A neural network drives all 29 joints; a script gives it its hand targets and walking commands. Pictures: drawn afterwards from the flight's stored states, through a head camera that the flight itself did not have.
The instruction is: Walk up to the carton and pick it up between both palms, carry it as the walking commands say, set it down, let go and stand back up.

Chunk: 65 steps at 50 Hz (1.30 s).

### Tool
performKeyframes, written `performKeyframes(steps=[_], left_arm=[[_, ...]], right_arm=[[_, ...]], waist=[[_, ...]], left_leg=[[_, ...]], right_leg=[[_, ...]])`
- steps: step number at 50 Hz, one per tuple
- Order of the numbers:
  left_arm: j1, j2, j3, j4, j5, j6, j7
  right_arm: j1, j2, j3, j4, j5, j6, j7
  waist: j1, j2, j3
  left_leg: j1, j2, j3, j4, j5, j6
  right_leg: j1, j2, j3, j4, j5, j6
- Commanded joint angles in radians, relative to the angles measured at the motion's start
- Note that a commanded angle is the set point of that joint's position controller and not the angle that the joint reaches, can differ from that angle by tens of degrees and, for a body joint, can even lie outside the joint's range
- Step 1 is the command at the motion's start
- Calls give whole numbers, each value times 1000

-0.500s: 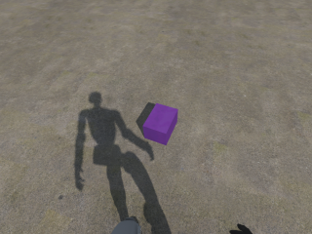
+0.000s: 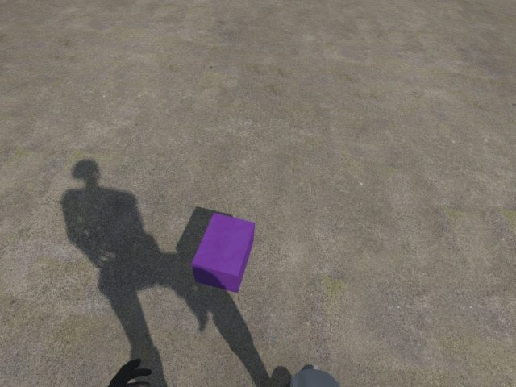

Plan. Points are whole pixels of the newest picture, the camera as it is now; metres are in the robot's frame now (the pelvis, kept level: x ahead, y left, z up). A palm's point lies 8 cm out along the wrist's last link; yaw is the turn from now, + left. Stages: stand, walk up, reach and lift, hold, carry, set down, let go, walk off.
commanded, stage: walk up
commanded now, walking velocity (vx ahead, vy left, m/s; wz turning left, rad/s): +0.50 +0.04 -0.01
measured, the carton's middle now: (225, 251) +0.75 +0.07 -0.70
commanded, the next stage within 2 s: none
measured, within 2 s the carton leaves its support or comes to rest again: neither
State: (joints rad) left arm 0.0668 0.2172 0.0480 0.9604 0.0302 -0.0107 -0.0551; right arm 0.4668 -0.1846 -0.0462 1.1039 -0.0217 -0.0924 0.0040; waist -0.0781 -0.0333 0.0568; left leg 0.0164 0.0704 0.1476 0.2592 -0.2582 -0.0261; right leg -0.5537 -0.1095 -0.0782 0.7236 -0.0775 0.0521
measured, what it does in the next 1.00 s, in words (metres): walks ahead: right foot, then left foot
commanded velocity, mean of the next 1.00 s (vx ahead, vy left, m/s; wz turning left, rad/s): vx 0.23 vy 0.06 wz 0.00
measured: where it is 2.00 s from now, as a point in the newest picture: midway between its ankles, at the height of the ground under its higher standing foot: (200, 381)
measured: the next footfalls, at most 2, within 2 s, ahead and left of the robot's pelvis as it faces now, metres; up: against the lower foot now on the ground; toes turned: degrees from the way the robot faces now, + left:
right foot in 0.10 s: +0.21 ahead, -0.14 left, +0.00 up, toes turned -8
left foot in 0.62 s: +0.33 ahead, +0.16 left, +0.00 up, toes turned +9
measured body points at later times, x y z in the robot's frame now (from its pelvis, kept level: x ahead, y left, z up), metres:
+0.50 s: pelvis +0.19 -0.01 +0.00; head +0.22 -0.04 +0.45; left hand +0.11 +0.23 -0.13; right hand +0.29 -0.25 -0.16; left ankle +0.28 +0.16 -0.69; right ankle +0.17 -0.14 -0.75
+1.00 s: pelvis +0.29 +0.02 -0.01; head +0.32 +0.02 +0.44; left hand +0.38 +0.26 -0.16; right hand +0.27 -0.21 -0.17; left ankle +0.29 +0.16 -0.75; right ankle +0.35 -0.09 -0.75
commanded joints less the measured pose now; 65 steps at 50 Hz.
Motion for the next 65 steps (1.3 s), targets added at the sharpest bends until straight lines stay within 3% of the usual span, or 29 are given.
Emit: performKeyframes(steps=[1,3,5,6,7,8,10,13,18,25,27,30,31,32,33,35,38,40,41,45,48,49,50,51,53,55,58,64,65], left_arm=[[-56,35,9,-59,-2,-19,5],[-25,46,13,-50,-1,-30,16],[183,96,35,22,5,-52,35],[336,190,64,56,21,-66,50],[457,304,91,67,16,-63,60],[439,286,74,65,-3,-51,62],[279,162,39,44,-13,-56,68],[233,96,27,40,-13,-66,64],[325,111,30,40,-9,-65,71],[380,132,41,47,0,-52,76],[357,115,34,62,-8,-46,68],[430,78,13,98,-9,-36,65],[449,33,0,87,-8,-36,64],[452,-8,-16,42,-9,-35,68],[368,28,2,41,-8,-20,70],[324,49,26,62,-7,-7,54],[357,25,15,80,-2,12,49],[347,12,12,85,-20,25,62],[303,9,3,61,-20,23,61],[209,26,6,39,-30,40,76],[242,12,-2,59,-27,23,84],[261,33,4,66,-23,13,87],[268,74,13,69,-18,1,87],[190,104,13,60,-23,5,84],[140,88,5,60,-24,6,84],[127,73,1,60,-29,4,85],[163,53,-2,77,-32,-6,84],[191,39,0,111,-31,-8,83],[231,121,56,161,8,-10,95]], right_arm=[[-15,-140,-21,-23,-2,-1,-5],[8,-152,-27,-2,1,9,-11],[12,-139,-17,5,5,18,-11],[21,-107,-2,-10,-2,16,-13],[87,-51,22,-27,10,26,-17],[52,-98,2,-13,11,39,-23],[-9,-76,-6,6,8,47,-11],[-29,-57,-8,-3,-6,88,7],[-180,-62,-5,-79,-13,124,30],[-354,-60,7,-139,-1,114,48],[-349,-59,10,-145,5,86,42],[-176,-132,-24,-75,5,47,11],[-77,-210,-44,-53,-7,34,1],[-33,-298,-71,-58,3,35,-8],[-28,-282,-72,-58,4,41,-4],[-107,-198,-43,-88,-6,42,-8],[-146,-122,-17,-98,-4,18,-15],[-231,-80,6,-113,12,6,-25],[-217,-80,8,-96,17,16,-29],[-132,-107,-2,-59,9,44,-38],[-135,-106,-18,-48,13,73,-37],[-112,-71,-10,-45,14,79,-36],[-74,-25,0,-41,11,85,-34],[-52,0,21,-42,16,99,-38],[-47,-22,15,-17,13,108,-39],[-50,-37,16,-2,9,97,-35],[-71,-40,19,13,8,87,-37],[-93,-33,26,36,11,79,-42],[-87,-83,-7,53,-41,80,-31]], waist=[[24,241,73],[29,175,65],[98,56,-67],[160,-107,-156],[177,-316,-277],[142,-114,-288],[93,-79,-107],[63,-144,-69],[94,-157,-36],[113,-171,29],[96,-254,7],[43,0,-45],[21,224,-76],[11,433,-107],[8,326,-83],[49,119,-18],[90,203,-29],[120,268,-28],[101,341,-48],[67,250,-86],[94,183,-64],[97,127,-69],[82,-13,-66],[66,-182,-51],[55,-169,-5],[55,-125,-1],[65,-47,-14],[75,15,-13],[78,19,7]], left_leg=[[-156,163,-60,-114,155,125],[-113,192,-83,-19,255,126],[-165,120,-32,304,377,87],[-348,59,-14,591,182,43],[-603,-63,-79,857,-289,5],[-596,5,-197,963,-285,4],[-577,55,-186,941,-145,-5],[-498,52,-140,884,-28,-6],[-558,38,-99,763,59,-17],[-468,28,-78,422,91,-31],[-338,19,-50,322,58,-21],[-72,22,-3,176,74,-14],[-5,196,-218,88,41,10],[52,409,-524,-40,30,127],[-22,428,-563,-84,-79,187],[-117,373,-456,-59,38,144],[-182,258,-246,-3,460,110],[-242,207,-84,70,970,106],[-208,147,-46,75,955,106],[-133,169,-101,95,764,142],[-213,135,-145,117,374,117],[-260,107,-154,137,219,91],[-297,43,-126,204,36,60],[-263,-9,-78,202,-80,19],[-209,-5,-91,176,-35,5],[-188,11,-97,118,32,9],[-165,31,-109,72,75,15],[-168,45,-121,32,95,13],[-179,39,-49,134,44,-6]], right_leg=[[150,27,-51,-71,-57,-5],[177,35,-57,-139,-110,-27],[444,46,-62,-254,-66,-73],[611,-141,161,-286,10,-105],[792,-440,619,-416,127,-149],[731,-430,620,-398,193,-172],[533,-313,356,-396,346,-161],[390,-218,158,-395,447,-121],[372,-220,113,-446,363,-135],[336,-218,97,-551,-84,-145],[318,-145,28,-527,-198,-143],[246,-76,11,-275,-279,-115],[150,-13,-34,-43,-377,-74],[-36,61,-21,191,-536,-41],[-55,17,41,312,-527,-40],[-61,-26,102,376,-364,-33],[50,-11,80,333,-201,-16],[193,38,69,201,-180,-8],[205,62,32,95,-183,1],[251,79,1,-87,-196,-17],[383,65,-6,-329,-48,-40],[450,6,37,-355,20,-54],[471,-111,163,-392,120,-62],[354,-156,242,-467,78,-125],[296,-116,230,-519,-112,-127],[304,-76,198,-511,-163,-109],[341,-45,168,-480,-94,-94],[377,-20,140,-450,-38,-77],[341,-43,162,-438,-82,-84]])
